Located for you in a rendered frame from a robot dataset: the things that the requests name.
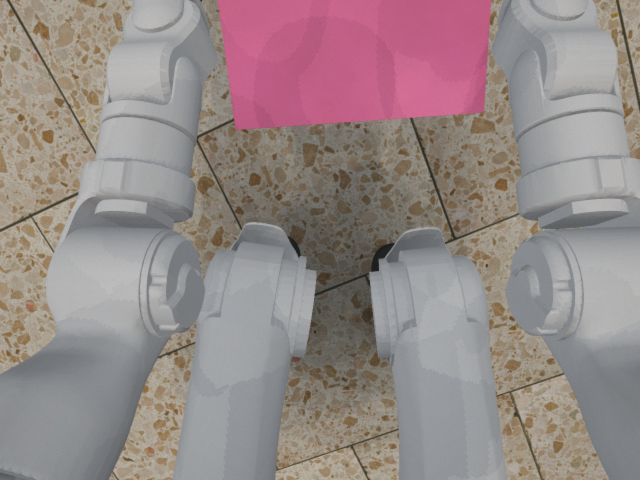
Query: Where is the left robot upper arm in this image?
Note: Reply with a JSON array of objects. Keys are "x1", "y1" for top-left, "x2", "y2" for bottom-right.
[{"x1": 0, "y1": 226, "x2": 205, "y2": 480}]

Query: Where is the robot left shin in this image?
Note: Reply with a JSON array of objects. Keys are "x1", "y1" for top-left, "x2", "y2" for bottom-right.
[{"x1": 196, "y1": 222, "x2": 299, "y2": 333}]

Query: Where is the carton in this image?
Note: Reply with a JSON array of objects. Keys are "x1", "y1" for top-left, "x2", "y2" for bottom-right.
[{"x1": 218, "y1": 0, "x2": 491, "y2": 130}]

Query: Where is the robot left foot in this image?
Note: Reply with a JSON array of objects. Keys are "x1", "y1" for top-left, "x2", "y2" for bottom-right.
[{"x1": 287, "y1": 236, "x2": 301, "y2": 257}]

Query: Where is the right robot upper arm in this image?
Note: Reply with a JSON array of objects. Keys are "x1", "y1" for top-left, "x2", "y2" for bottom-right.
[{"x1": 505, "y1": 227, "x2": 640, "y2": 480}]

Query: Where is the left robot forearm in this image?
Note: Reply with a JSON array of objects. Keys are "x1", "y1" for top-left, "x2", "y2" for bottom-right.
[{"x1": 46, "y1": 0, "x2": 217, "y2": 314}]

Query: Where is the right robot forearm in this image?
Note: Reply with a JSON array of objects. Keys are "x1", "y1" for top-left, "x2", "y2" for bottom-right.
[{"x1": 492, "y1": 0, "x2": 640, "y2": 229}]

